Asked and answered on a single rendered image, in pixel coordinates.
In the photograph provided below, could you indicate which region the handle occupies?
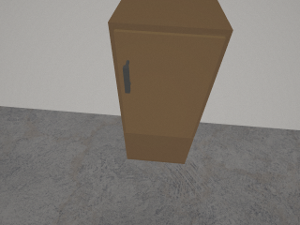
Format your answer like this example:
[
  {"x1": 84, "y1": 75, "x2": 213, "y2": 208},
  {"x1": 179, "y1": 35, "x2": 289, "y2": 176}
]
[{"x1": 123, "y1": 60, "x2": 131, "y2": 94}]

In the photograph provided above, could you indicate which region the cupboard door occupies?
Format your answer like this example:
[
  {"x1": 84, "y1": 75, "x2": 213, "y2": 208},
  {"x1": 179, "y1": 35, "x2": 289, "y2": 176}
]
[{"x1": 113, "y1": 29, "x2": 226, "y2": 138}]

